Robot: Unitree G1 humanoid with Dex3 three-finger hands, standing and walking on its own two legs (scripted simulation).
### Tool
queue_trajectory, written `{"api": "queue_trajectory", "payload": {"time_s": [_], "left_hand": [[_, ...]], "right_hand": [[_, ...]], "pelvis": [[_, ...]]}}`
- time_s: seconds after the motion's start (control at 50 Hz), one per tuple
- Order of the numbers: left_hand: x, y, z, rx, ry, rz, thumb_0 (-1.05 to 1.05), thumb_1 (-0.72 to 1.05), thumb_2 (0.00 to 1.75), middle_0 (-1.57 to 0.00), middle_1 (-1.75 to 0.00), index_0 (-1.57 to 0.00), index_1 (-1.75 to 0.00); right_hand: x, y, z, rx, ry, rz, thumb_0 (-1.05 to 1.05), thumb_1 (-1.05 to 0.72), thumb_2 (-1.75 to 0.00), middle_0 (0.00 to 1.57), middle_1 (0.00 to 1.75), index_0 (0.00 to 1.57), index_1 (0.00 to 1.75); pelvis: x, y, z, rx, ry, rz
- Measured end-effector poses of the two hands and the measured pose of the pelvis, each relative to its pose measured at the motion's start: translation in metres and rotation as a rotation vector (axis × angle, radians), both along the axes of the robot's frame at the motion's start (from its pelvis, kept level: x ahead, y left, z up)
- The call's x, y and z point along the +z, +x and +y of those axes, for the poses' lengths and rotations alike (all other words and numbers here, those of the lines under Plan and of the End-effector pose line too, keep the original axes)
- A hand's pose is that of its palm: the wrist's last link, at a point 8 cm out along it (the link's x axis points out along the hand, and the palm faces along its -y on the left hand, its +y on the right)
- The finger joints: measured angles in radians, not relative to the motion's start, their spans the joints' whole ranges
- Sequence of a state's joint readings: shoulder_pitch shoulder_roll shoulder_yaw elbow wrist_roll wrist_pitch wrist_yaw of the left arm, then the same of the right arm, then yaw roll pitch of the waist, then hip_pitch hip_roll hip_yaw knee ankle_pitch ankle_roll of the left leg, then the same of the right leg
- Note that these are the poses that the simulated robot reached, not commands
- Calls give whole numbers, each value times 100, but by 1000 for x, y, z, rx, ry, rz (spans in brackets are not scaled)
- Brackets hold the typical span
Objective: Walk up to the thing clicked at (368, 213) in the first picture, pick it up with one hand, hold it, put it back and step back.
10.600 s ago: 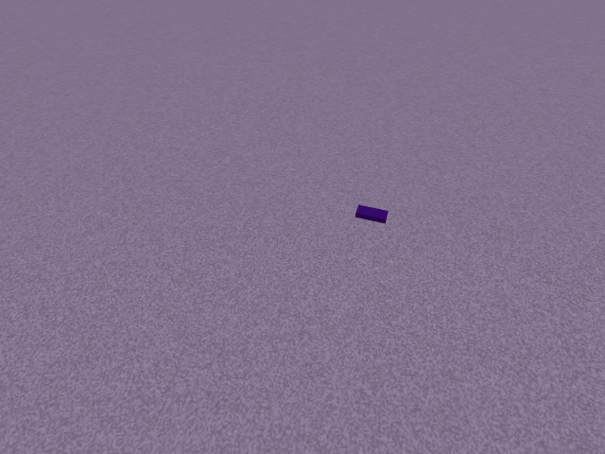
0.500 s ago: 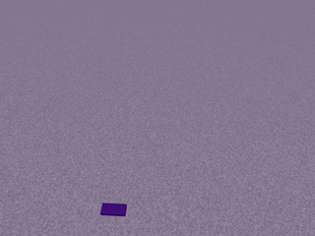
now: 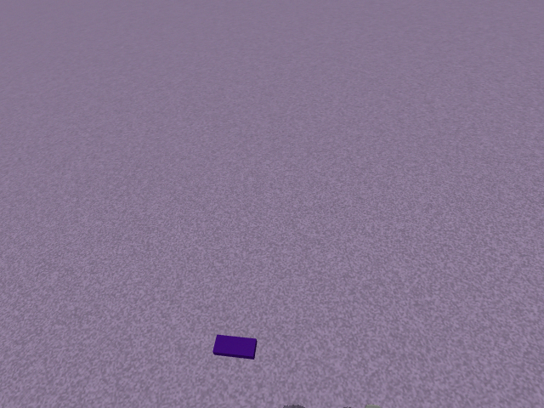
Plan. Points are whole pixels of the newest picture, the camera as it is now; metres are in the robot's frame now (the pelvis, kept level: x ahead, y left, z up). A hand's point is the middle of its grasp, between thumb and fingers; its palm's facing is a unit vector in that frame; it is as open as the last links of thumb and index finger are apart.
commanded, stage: walk up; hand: left
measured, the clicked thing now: (235, 346) +0.49 +0.23 -0.72
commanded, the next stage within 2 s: stand in 0.82 s
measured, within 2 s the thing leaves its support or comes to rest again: neither
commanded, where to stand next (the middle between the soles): +0.12 -0.03 m, yaw -4 degrees
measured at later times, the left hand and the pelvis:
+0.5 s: hand out of the picture +0.16 +0.23 -0.14, palm faces -0.10 -0.93 -0.37, open 7.4 cm; pelvis +0.05 -0.03 +0.01, yaw -4 degrees
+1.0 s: hand out of the picture +0.12 +0.30 -0.13, palm faces +0.01 -0.92 -0.40, open 7.4 cm; pelvis +0.02 +0.02 +0.02, yaw -1 degrees
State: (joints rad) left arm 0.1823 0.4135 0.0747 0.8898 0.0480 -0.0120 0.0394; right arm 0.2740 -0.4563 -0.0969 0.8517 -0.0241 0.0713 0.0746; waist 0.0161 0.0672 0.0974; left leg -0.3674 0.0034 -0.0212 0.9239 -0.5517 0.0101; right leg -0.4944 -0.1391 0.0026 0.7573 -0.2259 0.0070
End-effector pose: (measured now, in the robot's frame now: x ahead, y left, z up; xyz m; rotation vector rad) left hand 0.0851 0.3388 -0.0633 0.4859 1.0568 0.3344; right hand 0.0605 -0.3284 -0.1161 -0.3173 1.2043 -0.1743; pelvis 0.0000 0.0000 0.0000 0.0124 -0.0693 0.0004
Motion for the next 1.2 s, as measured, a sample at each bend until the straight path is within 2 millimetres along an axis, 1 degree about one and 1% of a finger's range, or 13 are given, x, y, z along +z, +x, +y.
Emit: {"api": "queue_trajectory", "payload": {"time_s": [0.08, 0.2, 0.28, 0.36, 0.42, 0.5, 0.6, 0.7, 0.8, 0.86, 0.92, 1.04, 1.2], "left_hand": [[-14, -14, 25, 39, -11, 43, 0, 90, 90, -20, -30, -21, -30], [-21, -25, 23, 15, -107, 152, 0, 91, 90, -20, -30, -20, -30], [-25, -21, 11, -2, -169, 209, 0, 91, 90, -20, -30, -20, -30], [-27, 5, -11, -37, -207, 208, 1, 91, 90, -20, -30, -20, -30], [-29, 35, -33, -69, -212, 175, 1, 91, 90, -20, -30, -20, -30], [-35, 74, -60, -103, -183, 99, 0, 91, 90, -20, -30, -20, -30], [-27, 102, -82, -148, -172, 37, 0, 91, 90, -20, -30, -20, -30], [-19, 115, -68, -146, -122, -38, 0, 90, 90, -21, -30, -21, -30], [-23, 103, -28, -116, -75, -63, 0, 90, 90, -21, -30, -21, -30], [-31, 84, -4, -78, -70, -35, 0, 90, 90, -20, -30, -21, -30], [-31, 58, 6, -29, -102, 18, 0, 91, 90, -20, -30, -20, -30], [-29, 8, 1, 34, -170, 130, 0, 91, 90, -20, -30, -20, -30], [-24, -20, -34, 28, -199, 191, 1, 91, 90, -20, -30, -20, -30]], "right_hand": [[5, -21, 17, -15, -37, -3, 1, -91, -90, 20, 30, 21, 30], [34, -51, 32, -68, -62, 33, 1, -90, -90, 20, 30, 21, 30], [56, -61, 21, -93, -106, 43, 1, -90, -90, 21, 30, 21, 30], [70, -65, -1, -113, -147, 79, 1, -90, -90, 21, 30, 21, 30], [67, -58, -20, -120, -157, 117, 1, -90, -90, 20, 30, 21, 30], [40, -35, -40, -138, -141, 135, 1, -90, -90, 20, 30, 21, 30], [17, 7, -32, -126, -85, 70, 1, -91, -90, 20, 30, 20, 30], [1, 35, -13, -72, -40, 18, 1, -91, -90, 20, 30, 21, 30], [-4, 37, 9, -31, -34, -6, 1, -91, -90, 20, 30, 21, 30], [-2, 20, 24, -29, -43, -10, 1, -91, -90, 20, 30, 21, 30], [11, -5, 37, -39, -50, 28, 1, -91, -90, 20, 30, 21, 30], [37, -23, 40, -83, -57, 57, 1, -90, -90, 20, 30, 21, 30], [36, 7, 22, -86, -31, -14, 1, -90, -90, 20, 30, 21, 30]], "pelvis": [[-3, -3, 19, -13, 0, 1], [18, 6, 20, -20, -8, 10], [27, 20, 13, -37, -4, 14], [32, 36, 1, -55, -8, 14], [29, 47, -11, -62, -14, 19], [13, 55, -27, -67, -26, 16], [11, 51, -28, -59, -16, 15], [4, 40, -19, -36, -13, 19], [-8, 20, 2, -19, -10, 26], [-10, 12, 14, -22, 12, 12], [2, 13, 17, -11, -5, 12], [26, 19, 14, -21, -13, 5], [33, 15, 1, -27, -14, -18]]}}
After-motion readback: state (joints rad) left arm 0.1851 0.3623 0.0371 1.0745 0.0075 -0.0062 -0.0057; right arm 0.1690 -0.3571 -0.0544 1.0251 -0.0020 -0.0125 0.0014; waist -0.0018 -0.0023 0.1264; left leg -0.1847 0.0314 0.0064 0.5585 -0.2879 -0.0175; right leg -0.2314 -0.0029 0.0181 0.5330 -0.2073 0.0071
